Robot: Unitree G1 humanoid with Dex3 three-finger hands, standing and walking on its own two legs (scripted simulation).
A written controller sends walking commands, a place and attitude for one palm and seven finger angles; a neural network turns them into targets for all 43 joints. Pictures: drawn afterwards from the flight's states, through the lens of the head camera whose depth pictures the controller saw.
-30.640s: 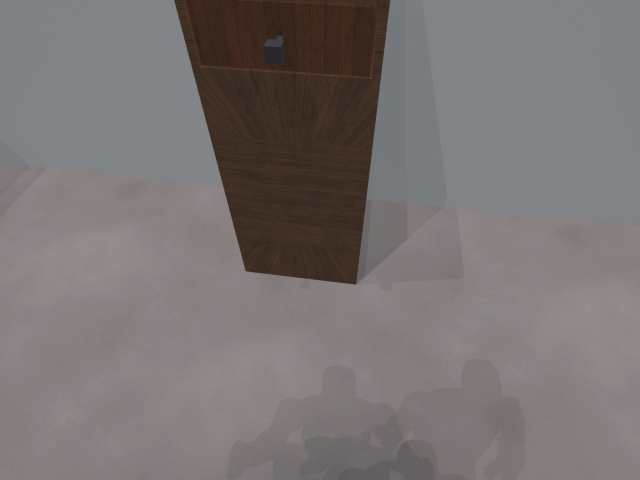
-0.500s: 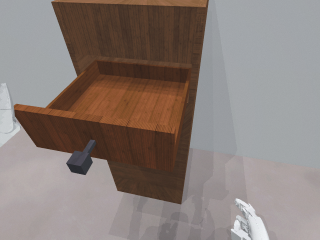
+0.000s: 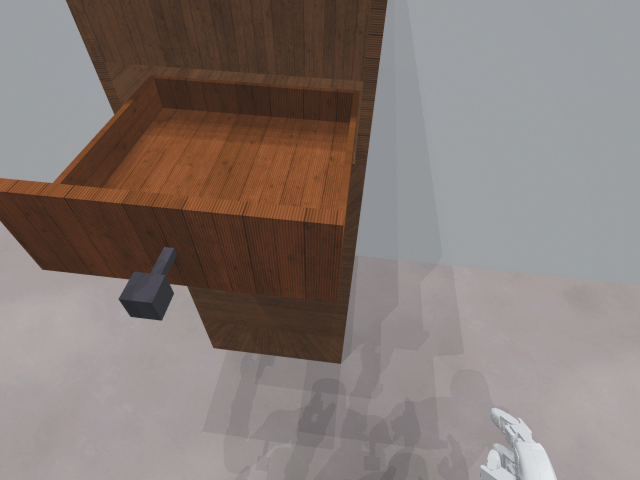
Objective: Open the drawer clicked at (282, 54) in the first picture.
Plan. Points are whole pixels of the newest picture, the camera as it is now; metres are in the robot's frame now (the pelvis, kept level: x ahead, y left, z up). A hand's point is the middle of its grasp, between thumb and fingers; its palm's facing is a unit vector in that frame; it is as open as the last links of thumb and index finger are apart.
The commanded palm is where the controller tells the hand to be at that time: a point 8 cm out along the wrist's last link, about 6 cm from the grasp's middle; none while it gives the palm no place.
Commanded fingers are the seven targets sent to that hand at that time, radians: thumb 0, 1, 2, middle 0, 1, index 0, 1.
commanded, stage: step back with the hand held close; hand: left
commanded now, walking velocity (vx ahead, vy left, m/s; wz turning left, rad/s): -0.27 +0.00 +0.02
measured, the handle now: (155, 280) +0.29 +0.20 +0.13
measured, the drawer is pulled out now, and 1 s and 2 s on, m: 0.29 0.29 0.29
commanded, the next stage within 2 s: stop stepping back and stand still in 0.72 s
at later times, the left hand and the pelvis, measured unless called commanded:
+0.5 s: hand out of the picture +0.08 +0.26 +0.35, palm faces +0.73 -0.64 -0.23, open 7.4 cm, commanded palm +0.03 +0.29 +0.32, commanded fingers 0.00 0.90 0.90 -0.20 -0.30 -0.20 -0.30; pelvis -0.10 +0.01 -0.02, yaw +0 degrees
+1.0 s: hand out of the picture -0.06 +0.28 +0.37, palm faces +0.68 -0.69 -0.25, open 7.4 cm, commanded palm -0.13 +0.31 +0.32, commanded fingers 0.00 0.90 0.90 -0.20 -0.30 -0.20 -0.30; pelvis -0.25 +0.03 +0.00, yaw +1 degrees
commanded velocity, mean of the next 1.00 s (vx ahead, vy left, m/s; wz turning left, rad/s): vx -0.21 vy -0.01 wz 0.01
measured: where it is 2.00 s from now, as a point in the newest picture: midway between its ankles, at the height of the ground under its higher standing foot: outside the picture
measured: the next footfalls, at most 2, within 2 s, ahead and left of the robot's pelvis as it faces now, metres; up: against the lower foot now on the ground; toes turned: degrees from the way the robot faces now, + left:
right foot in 0.48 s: -0.03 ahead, -0.13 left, +0.00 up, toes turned +1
left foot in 0.66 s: -0.05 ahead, +0.12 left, +0.00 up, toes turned +4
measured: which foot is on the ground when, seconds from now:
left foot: down 0.00-0.50, up 0.52-0.64, down 0.66-1.00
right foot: down 0.00-0.32, up 0.34-0.46, down 0.48-0.66, up 0.68-1.00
